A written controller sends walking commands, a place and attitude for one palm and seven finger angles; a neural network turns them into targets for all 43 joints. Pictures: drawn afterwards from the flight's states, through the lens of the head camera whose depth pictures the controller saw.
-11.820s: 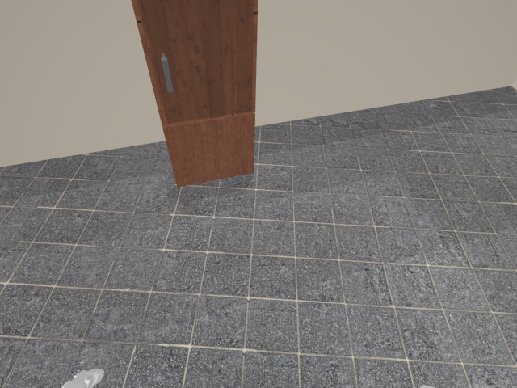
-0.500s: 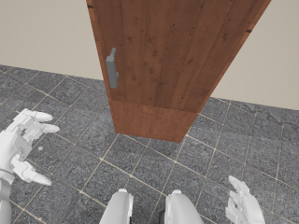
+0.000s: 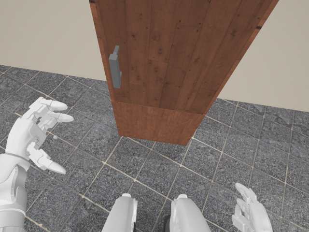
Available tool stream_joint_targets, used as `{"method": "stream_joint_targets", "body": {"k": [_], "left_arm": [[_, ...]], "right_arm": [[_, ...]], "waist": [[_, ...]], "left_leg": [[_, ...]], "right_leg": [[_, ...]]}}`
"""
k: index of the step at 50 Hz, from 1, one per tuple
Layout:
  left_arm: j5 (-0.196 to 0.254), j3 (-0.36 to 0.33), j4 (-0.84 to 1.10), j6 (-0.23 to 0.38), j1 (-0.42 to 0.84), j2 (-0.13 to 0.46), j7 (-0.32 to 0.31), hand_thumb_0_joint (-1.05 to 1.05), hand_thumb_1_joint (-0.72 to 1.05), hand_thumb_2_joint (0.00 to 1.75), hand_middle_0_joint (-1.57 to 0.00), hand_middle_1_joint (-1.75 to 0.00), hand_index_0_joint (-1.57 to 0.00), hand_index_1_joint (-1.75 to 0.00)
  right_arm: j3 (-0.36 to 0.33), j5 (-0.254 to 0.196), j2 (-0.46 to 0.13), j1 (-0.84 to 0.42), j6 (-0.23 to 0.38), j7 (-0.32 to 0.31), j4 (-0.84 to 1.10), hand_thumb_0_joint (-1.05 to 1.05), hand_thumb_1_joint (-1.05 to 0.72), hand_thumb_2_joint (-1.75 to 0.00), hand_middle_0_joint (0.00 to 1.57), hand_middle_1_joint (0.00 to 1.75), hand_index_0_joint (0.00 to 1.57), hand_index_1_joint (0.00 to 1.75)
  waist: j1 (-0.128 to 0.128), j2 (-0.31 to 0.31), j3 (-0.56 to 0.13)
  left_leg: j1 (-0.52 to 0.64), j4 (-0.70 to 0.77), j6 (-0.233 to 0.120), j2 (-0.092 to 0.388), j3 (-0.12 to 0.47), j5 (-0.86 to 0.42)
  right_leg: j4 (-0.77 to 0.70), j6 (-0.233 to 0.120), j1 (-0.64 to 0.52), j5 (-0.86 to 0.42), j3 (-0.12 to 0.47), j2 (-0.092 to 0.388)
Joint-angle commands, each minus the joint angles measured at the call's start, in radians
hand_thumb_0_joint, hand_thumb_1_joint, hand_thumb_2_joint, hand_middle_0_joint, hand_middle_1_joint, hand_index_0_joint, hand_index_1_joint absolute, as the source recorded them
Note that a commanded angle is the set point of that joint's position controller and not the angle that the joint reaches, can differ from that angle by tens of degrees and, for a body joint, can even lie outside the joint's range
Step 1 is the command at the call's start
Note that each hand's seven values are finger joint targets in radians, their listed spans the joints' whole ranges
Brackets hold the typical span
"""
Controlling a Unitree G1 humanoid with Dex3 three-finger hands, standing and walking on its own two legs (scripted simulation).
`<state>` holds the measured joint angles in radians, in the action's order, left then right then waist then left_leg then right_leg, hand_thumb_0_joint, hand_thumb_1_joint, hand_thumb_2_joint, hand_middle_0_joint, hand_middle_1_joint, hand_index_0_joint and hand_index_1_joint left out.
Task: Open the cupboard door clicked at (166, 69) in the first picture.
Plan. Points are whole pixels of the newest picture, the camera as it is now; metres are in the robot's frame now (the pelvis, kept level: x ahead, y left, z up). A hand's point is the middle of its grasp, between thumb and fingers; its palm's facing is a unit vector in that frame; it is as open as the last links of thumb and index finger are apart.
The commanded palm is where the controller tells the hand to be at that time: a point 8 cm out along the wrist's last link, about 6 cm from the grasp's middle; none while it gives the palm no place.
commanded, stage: move the hooked fingers beside the handle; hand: left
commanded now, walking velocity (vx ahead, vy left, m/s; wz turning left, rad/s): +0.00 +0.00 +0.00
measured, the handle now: (117, 67) +0.57 +0.15 +0.02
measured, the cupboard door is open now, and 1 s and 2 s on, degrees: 0 0 0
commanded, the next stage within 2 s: none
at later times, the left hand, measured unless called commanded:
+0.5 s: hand (75, 110) +0.40 +0.23 +0.03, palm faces -0.11 -0.99 -0.02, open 14.0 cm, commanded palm +0.39 +0.28 +0.03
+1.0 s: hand (84, 90) +0.47 +0.23 +0.01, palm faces -0.08 -1.00 -0.02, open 14.0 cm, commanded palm +0.47 +0.27 +0.02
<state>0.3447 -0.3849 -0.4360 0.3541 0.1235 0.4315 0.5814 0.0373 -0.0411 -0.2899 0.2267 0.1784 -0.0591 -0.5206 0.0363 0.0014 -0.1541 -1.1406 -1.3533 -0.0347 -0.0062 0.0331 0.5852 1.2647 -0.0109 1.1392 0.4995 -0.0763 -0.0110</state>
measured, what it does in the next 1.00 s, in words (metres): stands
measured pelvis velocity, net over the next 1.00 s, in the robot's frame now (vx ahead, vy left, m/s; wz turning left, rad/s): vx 0.00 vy -0.01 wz -0.03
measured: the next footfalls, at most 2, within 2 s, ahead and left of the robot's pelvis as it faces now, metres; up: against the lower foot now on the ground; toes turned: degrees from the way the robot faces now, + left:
none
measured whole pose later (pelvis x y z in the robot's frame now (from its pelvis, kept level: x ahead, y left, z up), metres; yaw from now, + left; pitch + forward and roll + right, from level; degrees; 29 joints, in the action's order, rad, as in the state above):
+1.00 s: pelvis +0.00 -0.01 -0.02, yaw -2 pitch +28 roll -4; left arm 0.17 -0.46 -1.03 0.43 0.74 0.57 0.48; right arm 0.05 -0.01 -0.30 0.27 0.01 -0.03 -0.59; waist 0.14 0.01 -0.15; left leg -1.32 -1.44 -0.03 0.02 0.03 0.61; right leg 1.35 -0.02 1.33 0.51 -0.07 -0.03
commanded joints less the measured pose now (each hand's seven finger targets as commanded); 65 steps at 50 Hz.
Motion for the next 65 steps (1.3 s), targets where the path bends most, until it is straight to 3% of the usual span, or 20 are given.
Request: {"method": "stream_joint_targets", "body": {"k": [1, 5, 10, 15, 18, 20, 22, 26, 29, 30, 33, 37, 41, 42, 44, 47, 53, 59, 63, 65], "left_arm": [[0.008, -0.127, 0.137, 0.046, 0.246, 0.295, -0.039, 0.00, -0.50, 0.30, -0.30, -1.20, -0.30, -1.20], [0.005, -0.128, 0.102, 0.046, 0.258, 0.289, -0.049, 0.00, -0.50, 0.30, -0.30, -1.20, -0.30, -1.20], [-0.005, -0.102, 0.046, 0.063, 0.314, 0.277, -0.031, 0.00, -0.50, 0.30, -0.30, -1.20, -0.30, -1.20], [-0.026, -0.054, 0.000, 0.082, 0.453, 0.249, -0.032, 0.00, -0.50, 0.30, -0.30, -1.20, -0.30, -1.20], [-0.039, -0.053, -0.002, 0.095, 0.474, 0.250, -0.054, 0.00, -0.50, 0.30, -0.30, -1.20, -0.30, -1.20], [-0.052, -0.068, -0.019, 0.104, 0.533, 0.276, -0.072, 0.00, -0.50, 0.30, -0.30, -1.20, -0.30, -1.20], [-0.067, -0.093, -0.084, 0.105, 0.549, 0.299, -0.091, 0.00, -0.50, 0.30, -0.30, -1.20, -0.30, -1.20], [-0.090, -0.120, -0.122, 0.121, 0.597, 0.337, -0.114, 0.00, -0.50, 0.30, -0.30, -1.20, -0.30, -1.20], [-0.096, -0.077, -0.174, 0.124, 0.665, 0.298, -0.110, 0.00, -0.50, 0.30, -0.30, -1.20, -0.30, -1.20], [-0.105, -0.093, -0.198, 0.124, 0.679, 0.325, -0.107, 0.00, -0.50, 0.30, -0.30, -1.20, -0.30, -1.20], [-0.108, -0.075, -0.226, 0.120, 0.701, 0.310, -0.095, 0.00, -0.50, 0.30, -0.30, -1.20, -0.30, -1.20], [-0.115, -0.115, -0.283, 0.126, 0.790, 0.373, -0.086, 0.00, -0.50, 0.30, -0.30, -1.20, -0.30, -1.20], [-0.130, -0.116, -0.322, 0.140, 0.848, 0.387, -0.090, 0.00, -0.50, 0.30, -0.30, -1.20, -0.30, -1.20], [-0.134, -0.090, -0.333, 0.142, 0.884, 0.366, -0.092, 0.00, -0.50, 0.30, -0.30, -1.20, -0.30, -1.20], [-0.142, -0.097, -0.358, 0.148, 0.940, 0.390, -0.099, 0.00, -0.50, 0.30, -0.30, -1.20, -0.30, -1.20], [-0.159, -0.128, -0.378, 0.150, 0.979, 0.446, -0.104, 0.00, -0.50, 0.30, -0.30, -1.20, -0.30, -1.20], [-0.180, -0.117, -0.445, 0.134, 1.030, 0.458, -0.109, 0.00, -0.50, 0.30, -0.30, -1.20, -0.30, -1.20], [-0.205, -0.110, -0.490, 0.123, 1.156, 0.486, -0.132, 0.00, -0.50, 0.30, -0.30, -1.20, -0.30, -1.20], [-0.230, -0.107, -0.510, 0.122, 1.252, 0.521, -0.151, 0.00, -0.50, 0.30, -0.30, -1.20, -0.30, -1.20], [-0.241, -0.100, -0.498, 0.127, 1.276, 0.515, -0.157, 0.00, -0.50, 0.30, -0.30, -1.20, -0.30, -1.20]], "right_arm": [[-0.071, -0.001, -0.170, 0.037, 0.019, -0.009, 0.119, 0.00, -0.90, -0.90, 0.20, 0.30, 0.20, 0.30], [-0.071, 0.000, -0.168, 0.049, 0.003, -0.003, 0.119, 0.00, -0.90, -0.90, 0.20, 0.30, 0.20, 0.30], [-0.075, -0.001, -0.173, 0.074, -0.013, 0.002, 0.098, 0.00, -0.90, -0.90, 0.20, 0.30, 0.20, 0.30], [-0.080, 0.001, -0.180, 0.092, -0.022, 0.001, 0.067, 0.00, -0.90, -0.90, 0.20, 0.30, 0.20, 0.30], [-0.085, 0.004, -0.181, 0.098, -0.031, 0.003, 0.063, 0.00, -0.90, -0.90, 0.20, 0.30, 0.20, 0.30], [-0.082, 0.010, -0.180, 0.105, -0.040, 0.005, 0.051, 0.00, -0.90, -0.90, 0.20, 0.30, 0.20, 0.30], [-0.079, 0.010, -0.179, 0.109, -0.054, 0.005, 0.045, 0.00, -0.90, -0.90, 0.20, 0.30, 0.20, 0.30], [-0.075, 0.016, -0.178, 0.116, -0.077, 0.011, 0.046, 0.00, -0.90, -0.90, 0.20, 0.30, 0.20, 0.30], [-0.072, 0.018, -0.176, 0.127, -0.087, 0.014, 0.039, 0.00, -0.90, -0.90, 0.20, 0.30, 0.20, 0.30], [-0.073, 0.018, -0.182, 0.133, -0.094, 0.014, 0.031, 0.00, -0.90, -0.90, 0.20, 0.30, 0.20, 0.30], [-0.074, 0.016, -0.181, 0.139, -0.106, 0.017, 0.028, 0.00, -0.90, -0.90, 0.20, 0.30, 0.20, 0.30], [-0.070, 0.020, -0.187, 0.158, -0.122, 0.014, 0.010, 0.00, -0.90, -0.90, 0.20, 0.30, 0.20, 0.30], [-0.070, 0.024, -0.187, 0.167, -0.133, 0.016, 0.003, 0.00, -0.90, -0.90, 0.20, 0.30, 0.20, 0.30], [-0.066, 0.024, -0.184, 0.167, -0.136, 0.018, 0.000, 0.00, -0.90, -0.90, 0.20, 0.30, 0.20, 0.30], [-0.062, 0.028, -0.187, 0.175, -0.140, 0.017, -0.006, 0.00, -0.90, -0.90, 0.20, 0.30, 0.20, 0.30], [-0.061, 0.033, -0.195, 0.184, -0.150, 0.017, -0.008, 0.00, -0.90, -0.90, 0.20, 0.30, 0.20, 0.30], [-0.054, 0.038, -0.204, 0.202, -0.175, 0.023, -0.012, 0.00, -0.90, -0.90, 0.20, 0.30, 0.20, 0.30], [-0.043, 0.046, -0.212, 0.224, -0.190, 0.023, -0.018, 0.00, -0.90, -0.90, 0.20, 0.30, 0.20, 0.30], [-0.034, 0.055, -0.218, 0.240, -0.199, 0.023, -0.026, 0.00, -0.90, -0.90, 0.20, 0.30, 0.20, 0.30], [-0.036, 0.060, -0.223, 0.252, -0.204, 0.028, -0.026, 0.00, -0.90, -0.90, 0.20, 0.30, 0.20, 0.30]], "waist": [[-0.011, 0.116, -0.364], [-0.014, 0.114, -0.406], [0.014, 0.090, -0.413], [0.038, 0.120, -0.401], [0.028, 0.141, -0.429], [0.031, 0.135, -0.451], [0.033, 0.097, -0.426], [0.021, 0.128, -0.465], [0.051, 0.110, -0.453], [0.050, 0.107, -0.462], [0.057, 0.113, -0.480], [0.070, 0.092, -0.489], [0.071, 0.135, -0.503], [0.086, 0.136, -0.488], [0.098, 0.138, -0.478], [0.093, 0.159, -0.534], [0.114, 0.172, -0.534], [0.157, 0.174, -0.520], [0.177, 0.218, -0.533], [0.179, 0.262, -0.590]], "left_leg": [[0.239, 0.234, 0.021, 0.004, 0.036, -0.253], [0.248, 0.228, 0.018, 0.006, 0.029, -0.295], [0.239, 0.206, 0.013, 0.014, 0.024, -0.337], [0.277, 0.208, 0.020, 0.019, 0.043, -0.319], [0.318, 0.214, 0.029, 0.020, 0.053, -0.350], [0.316, 0.201, 0.029, 0.019, 0.051, -0.367], [0.256, 0.190, 0.019, 0.016, 0.040, -0.333], [0.257, 0.180, 0.020, 0.015, 0.033, -0.356], [0.235, 0.160, 0.011, 0.015, 0.031, -0.346], [0.229, 0.158, 0.013, 0.017, 0.032, -0.344], [0.230, 0.150, 0.009, 0.015, 0.027, -0.361], [0.186, 0.122, 0.002, 0.017, 0.025, -0.372], [0.197, 0.111, 0.005, 0.018, 0.028, -0.371], [0.182, 0.108, 0.001, 0.016, 0.028, -0.351], [0.165, 0.095, -0.002, 0.017, 0.032, -0.336], [0.156, 0.082, -0.003, 0.016, 0.031, -0.336], [0.155, 0.069, -0.002, 0.021, 0.044, -0.340], [0.125, 0.046, -0.008, 0.024, 0.061, -0.309], [0.121, 0.034, -0.004, 0.025, 0.071, -0.307], [0.184, 0.031, 0.005, 0.030, 0.088, -0.344]], "right_leg": [[-0.149, -0.024, -0.194, -0.093, 0.032, -0.011], [-0.155, -0.025, -0.226, -0.130, 0.039, -0.013], [-0.149, -0.020, -0.221, -0.180, 0.044, -0.016], [-0.139, -0.023, -0.135, -0.145, 0.032, -0.015], [-0.132, -0.025, -0.119, -0.150, 0.028, -0.011], [-0.125, -0.026, -0.128, -0.164, 0.031, -0.013], [-0.123, -0.022, -0.145, -0.160, 0.036, -0.013], [-0.110, -0.026, -0.163, -0.184, 0.042, -0.014], [-0.106, -0.024, -0.144, -0.189, 0.043, -0.019], [-0.105, -0.022, -0.150, -0.192, 0.045, -0.018], [-0.107, -0.020, -0.155, -0.215, 0.050, -0.016], [-0.093, -0.018, -0.167, -0.245, 0.056, -0.018], [-0.082, -0.020, -0.132, -0.231, 0.056, -0.019], [-0.084, -0.018, -0.120, -0.216, 0.056, -0.019], [-0.076, -0.021, -0.102, -0.200, 0.055, -0.023], [-0.067, -0.019, -0.116, -0.202, 0.061, -0.020], [-0.056, -0.020, -0.067, -0.187, 0.050, -0.024], [-0.037, -0.021, 0.004, -0.152, 0.040, -0.030], [-0.022, -0.022, 0.037, -0.140, 0.033, -0.029], [-0.006, -0.025, 0.082, -0.146, 0.024, -0.031]]}}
